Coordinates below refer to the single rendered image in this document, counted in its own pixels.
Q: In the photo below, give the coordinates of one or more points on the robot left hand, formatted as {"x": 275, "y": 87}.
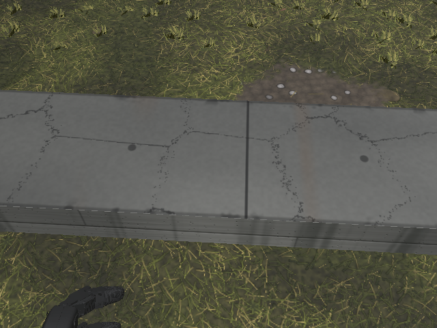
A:
{"x": 81, "y": 302}

